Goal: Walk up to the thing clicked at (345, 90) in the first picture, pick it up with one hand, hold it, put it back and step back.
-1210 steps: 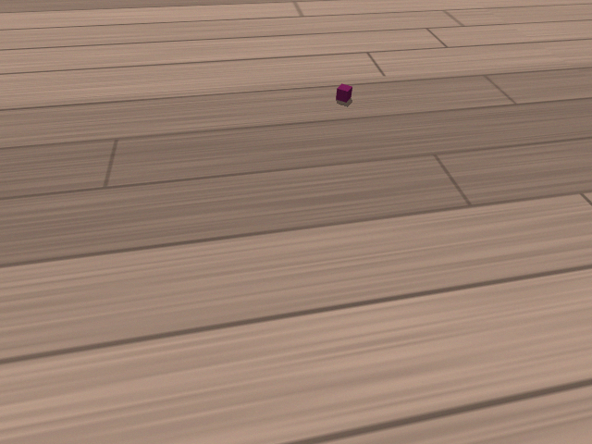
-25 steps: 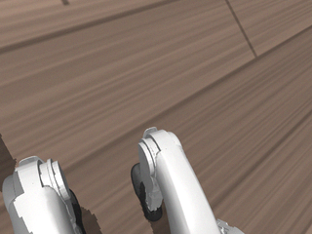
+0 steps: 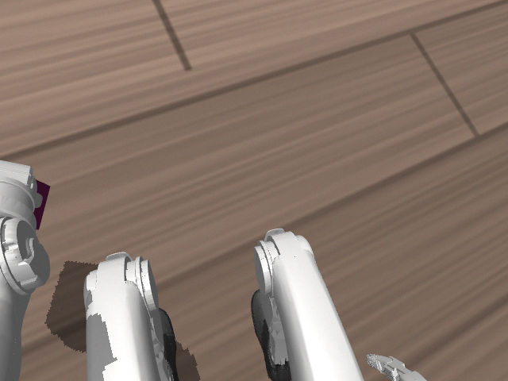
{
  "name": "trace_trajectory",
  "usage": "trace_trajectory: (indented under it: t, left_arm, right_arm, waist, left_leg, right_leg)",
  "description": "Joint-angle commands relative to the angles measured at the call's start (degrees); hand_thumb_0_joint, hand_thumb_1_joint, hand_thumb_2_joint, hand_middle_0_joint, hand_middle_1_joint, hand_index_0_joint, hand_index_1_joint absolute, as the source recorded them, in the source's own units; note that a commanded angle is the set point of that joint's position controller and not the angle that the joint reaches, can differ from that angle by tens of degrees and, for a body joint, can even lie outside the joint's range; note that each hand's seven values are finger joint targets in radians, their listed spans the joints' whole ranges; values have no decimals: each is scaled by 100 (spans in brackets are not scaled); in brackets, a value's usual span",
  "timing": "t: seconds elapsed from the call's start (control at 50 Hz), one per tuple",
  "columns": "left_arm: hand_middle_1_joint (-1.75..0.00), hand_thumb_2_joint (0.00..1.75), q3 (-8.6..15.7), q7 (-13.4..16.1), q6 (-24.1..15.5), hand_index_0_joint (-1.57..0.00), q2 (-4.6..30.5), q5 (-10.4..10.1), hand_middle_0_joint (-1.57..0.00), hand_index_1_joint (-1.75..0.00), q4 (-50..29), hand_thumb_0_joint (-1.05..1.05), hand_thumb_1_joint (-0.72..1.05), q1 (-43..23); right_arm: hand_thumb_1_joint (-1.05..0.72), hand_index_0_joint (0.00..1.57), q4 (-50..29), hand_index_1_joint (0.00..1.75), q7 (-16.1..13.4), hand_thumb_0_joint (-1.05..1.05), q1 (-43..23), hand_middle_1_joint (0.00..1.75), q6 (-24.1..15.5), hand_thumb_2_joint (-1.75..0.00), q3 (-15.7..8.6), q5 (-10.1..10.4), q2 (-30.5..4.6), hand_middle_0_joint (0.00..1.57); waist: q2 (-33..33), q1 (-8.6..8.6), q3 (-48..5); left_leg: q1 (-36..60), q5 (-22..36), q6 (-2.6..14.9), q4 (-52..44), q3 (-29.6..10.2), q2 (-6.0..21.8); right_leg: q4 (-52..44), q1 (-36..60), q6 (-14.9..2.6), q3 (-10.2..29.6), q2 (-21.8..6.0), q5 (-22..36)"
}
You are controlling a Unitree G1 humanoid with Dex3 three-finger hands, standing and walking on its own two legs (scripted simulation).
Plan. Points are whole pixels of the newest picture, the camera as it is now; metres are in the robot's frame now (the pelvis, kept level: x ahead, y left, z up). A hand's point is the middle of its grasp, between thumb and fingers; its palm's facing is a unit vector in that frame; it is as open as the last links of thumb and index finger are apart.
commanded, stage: lift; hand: left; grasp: from above
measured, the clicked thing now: (6, 200) +0.43 +0.34 -0.15
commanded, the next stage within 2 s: hold in 1.18 s
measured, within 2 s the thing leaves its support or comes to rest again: neither
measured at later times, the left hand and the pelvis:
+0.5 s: hand out of the picture +0.38 +0.28 +0.09, palm faces -0.12 -0.45 -0.89, open 10.7 cm; pelvis +0.01 -0.01 +0.18, yaw +4 degrees
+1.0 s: hand out of the picture +0.37 +0.25 +0.23, palm faces -0.11 -0.46 -0.88, open 10.6 cm; pelvis +0.05 -0.02 +0.30, yaw +5 degrees
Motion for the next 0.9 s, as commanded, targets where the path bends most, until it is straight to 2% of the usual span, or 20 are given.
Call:
trace_trajectory:
  t: [0.0,0.06,0.1,0.2,0.24,0.3,0.32,0.34,0.4,0.44,0.46,0.56,0.58,0.64,0.66,0.68,0.72,0.78,0.84,0.88]
  left_arm:
    - [-70,82,-574,115,100,-86,1305,307,-88,-71,-1002,0,47,-1793]
    - [-71,80,-714,82,162,-84,1041,197,-85,-72,-1246,0,43,-1744]
    - [-73,82,-808,38,223,-84,876,33,-85,-74,-1465,0,43,-1677]
    - [-76,90,-1048,-12,435,-81,698,58,-83,-78,-1924,0,41,-1379]
    - [-75,93,-1194,-50,493,-82,466,26,-84,-78,-2120,0,42,-1228]
    - [-76,92,-1361,-79,588,-81,411,88,-83,-78,-2447,0,40,-970]
    - [-75,89,-1395,-91,644,-80,336,37,-82,-77,-2523,0,39,-928]
    - [-75,90,-1543,-116,670,-79,154,22,-81,-77,-2739,0,37,-915]
    - [-72,89,-1596,-97,806,-74,153,75,-78,-76,-2763,0,31,-570]
    - [-70,90,-1750,-81,886,-75,-127,72,-79,-74,-2755,0,31,-383]
    - [-72,89,-1727,-73,922,-75,-75,70,-78,-75,-2769,0,31,-329]
    - [-69,90,-1841,71,1033,-76,-585,-56,-80,-73,-2213,0,32,-159]
    - [-70,91,-1897,114,1036,-77,-757,-120,-81,-74,-2164,0,33,-192]
    - [-70,89,-1770,312,1068,-77,-842,-280,-80,-73,-1657,0,34,-287]
    - [-70,87,-1821,365,1044,-78,-993,-345,-80,-73,-1716,0,35,-516]
    - [-72,85,-1786,384,1066,-79,-1038,-394,-80,-73,-1627,0,38,-423]
    - [-71,81,-1741,415,1093,-79,-1045,-471,-80,-72,-1689,0,39,-644]
    - [-73,84,-1760,461,1142,-81,-1068,-451,-82,-75,-1683,0,43,-637]
    - [-75,85,-1803,472,1166,-84,-1145,-476,-85,-76,-1970,0,47,-709]
    - [-72,84,-1776,475,1199,-83,-972,-431,-85,-74,-2122,0,46,-598]
  right_arm:
    - [-90,20,-63,30,-217,0,1184,30,-23,-90,-422,137,-1319,20]
    - [-90,20,-120,30,-379,0,1154,30,-38,-90,-398,172,-1236,20]
    - [-90,20,-213,30,-506,0,1062,30,-55,-90,-391,200,-1218,20]
    - [-90,20,-314,30,-828,0,858,30,-75,-90,-292,307,-1136,20]
    - [-90,20,-336,30,-928,0,746,30,-92,-90,-274,342,-1122,20]
    - [-90,20,-391,30,-1053,0,580,30,-107,-90,-214,404,-1047,20]
    - [-90,20,-391,30,-1096,0,589,30,-105,-90,-211,428,-1015,20]
    - [-90,20,-388,30,-1126,0,520,30,-117,-90,-183,438,-940,20]
    - [-89,20,-384,30,-1240,0,458,30,-109,-90,-169,508,-904,20]
    - [-89,20,-329,30,-1301,0,404,30,-103,-90,-167,524,-859,20]
    - [-89,20,-322,30,-1325,0,413,30,-106,-90,-159,541,-859,20]
    - [-88,20,-214,30,-1405,0,475,30,-150,-90,-174,590,-769,20]
    - [-88,20,-154,30,-1405,0,486,30,-151,-89,-142,587,-676,20]
    - [-88,20,-152,30,-1408,0,554,30,-149,-89,-189,552,-646,20]
    - [-88,20,-153,30,-1398,0,576,30,-151,-90,-181,519,-630,20]
    - [-88,20,-187,30,-1384,0,559,30,-136,-89,-202,510,-633,20]
    - [-88,20,-223,30,-1339,0,575,30,-118,-90,-208,480,-643,20]
    - [-89,20,-228,30,-1252,0,578,30,-72,-90,-203,432,-634,20]
    - [-88,20,-293,30,-1194,0,599,30,-22,-89,-226,397,-644,20]
    - [-88,20,-343,30,-1169,0,595,30,14,-89,-273,407,-692,20]
  waist:
    - [1168,-19,-4101]
    - [865,-17,-4144]
    - [857,29,-4121]
    - [804,142,-4144]
    - [915,195,-4049]
    - [789,278,-4087]
    - [780,276,-3990]
    - [768,278,-3989]
    - [607,389,-3802]
    - [601,410,-3573]
    - [533,438,-3482]
    - [400,458,-2958]
    - [326,428,-2784]
    - [137,418,-2489]
    - [226,376,-2431]
    - [201,420,-2426]
    - [203,388,-2419]
    - [272,478,-2448]
    - [171,430,-2657]
    - [93,495,-2796]
  left_leg:
    - [3471,803,226,-1678,421,-191]
    - [3732,616,219,-2021,417,-212]
    - [4010,597,192,-2280,405,-216]
    - [4542,712,154,-2892,446,-221]
    - [4896,721,107,-3288,415,-217]
    - [5166,747,108,-3651,470,-215]
    - [5298,794,110,-3769,519,-235]
    - [5385,831,110,-3869,534,-223]
    - [5623,924,111,-4272,606,-238]
    - [6035,959,78,-4667,567,-237]
    - [6213,964,69,-4901,524,-225]
    - [7042,1309,48,-5564,506,-185]
    - [6983,1468,82,-5589,598,-223]
    - [7011,1771,104,-5743,744,-269]
    - [7118,1830,86,-5847,767,-272]
    - [7250,1926,73,-5948,782,-291]
    - [7508,2017,49,-6157,774,-291]
    - [7688,2225,28,-6392,843,-323]
    - [7942,2411,15,-6609,868,-340]
    - [8143,2456,11,-6780,890,-345]
  right_leg:
    - [-2057,2045,-135,-152,85,940]
    - [-2458,2380,-121,-87,84,672]
    - [-2688,2554,-117,-44,63,620]
    - [-3304,3227,-111,55,64,754]
    - [-3506,3357,-126,24,35,797]
    - [-4026,3975,-106,162,72,717]
    - [-4171,4162,-96,204,62,760]
    - [-4351,4376,-87,315,65,712]
    - [-4867,5040,-52,445,84,687]
    - [-5132,5222,-65,371,90,765]
    - [-5266,5412,-67,318,93,794]
    - [-5779,6022,-91,182,116,1317]
    - [-5937,6186,-66,249,110,1492]
    - [-6263,6592,-33,346,91,1837]
    - [-6338,6644,-33,352,83,1923]
    - [-6432,6830,-22,338,71,2050]
    - [-6602,6986,-9,330,74,2160]
    - [-6813,7391,28,368,74,2420]
    - [-6992,7816,80,384,73,2784]
    - [-7177,8145,94,420,73,2796]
